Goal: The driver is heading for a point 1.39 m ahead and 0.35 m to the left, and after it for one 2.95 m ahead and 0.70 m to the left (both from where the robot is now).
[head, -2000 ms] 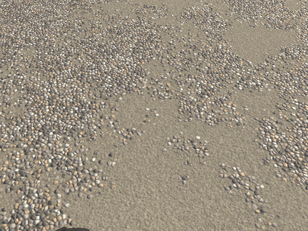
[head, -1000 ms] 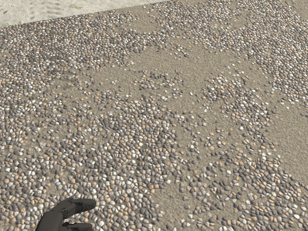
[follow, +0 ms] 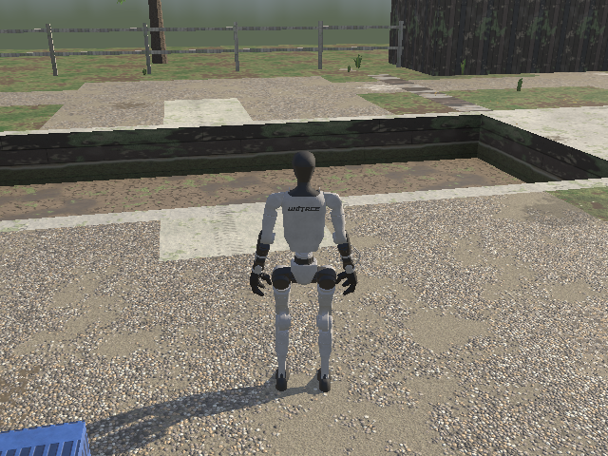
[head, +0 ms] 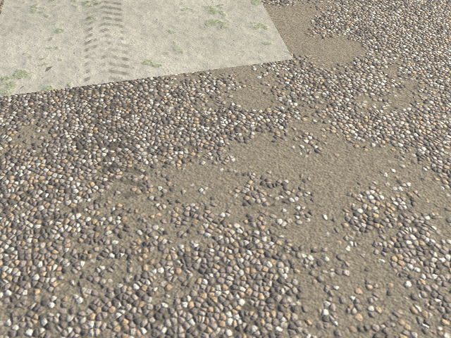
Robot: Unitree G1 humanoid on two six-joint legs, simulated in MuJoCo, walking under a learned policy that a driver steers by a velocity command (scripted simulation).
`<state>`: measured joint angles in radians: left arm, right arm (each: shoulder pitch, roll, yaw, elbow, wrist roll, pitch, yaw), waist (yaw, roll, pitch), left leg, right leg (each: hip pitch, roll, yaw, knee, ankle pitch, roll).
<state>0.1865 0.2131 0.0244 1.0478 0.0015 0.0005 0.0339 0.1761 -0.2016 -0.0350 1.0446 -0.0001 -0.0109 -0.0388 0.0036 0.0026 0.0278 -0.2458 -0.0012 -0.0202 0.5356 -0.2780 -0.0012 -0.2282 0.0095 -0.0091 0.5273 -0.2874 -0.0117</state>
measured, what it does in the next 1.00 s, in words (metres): lifts its right foot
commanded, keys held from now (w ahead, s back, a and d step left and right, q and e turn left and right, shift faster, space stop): shift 0.60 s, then w+shift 0.36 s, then shift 0.04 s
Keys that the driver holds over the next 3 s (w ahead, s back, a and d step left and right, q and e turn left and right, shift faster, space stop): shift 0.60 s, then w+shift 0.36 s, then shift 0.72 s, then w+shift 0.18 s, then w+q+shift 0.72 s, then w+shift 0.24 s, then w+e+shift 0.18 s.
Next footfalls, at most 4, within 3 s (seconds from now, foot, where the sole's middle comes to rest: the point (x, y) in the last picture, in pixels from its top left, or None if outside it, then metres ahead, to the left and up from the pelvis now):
1.28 right None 0.43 -0.05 -0.77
1.60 left None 0.39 0.17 -0.77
2.00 right None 0.49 -0.11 -0.77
2.46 left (197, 239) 0.84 0.13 -0.77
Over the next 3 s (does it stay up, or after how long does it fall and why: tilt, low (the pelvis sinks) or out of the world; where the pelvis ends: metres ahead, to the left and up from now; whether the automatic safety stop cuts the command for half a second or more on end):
stays up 1.15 0.27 -0.01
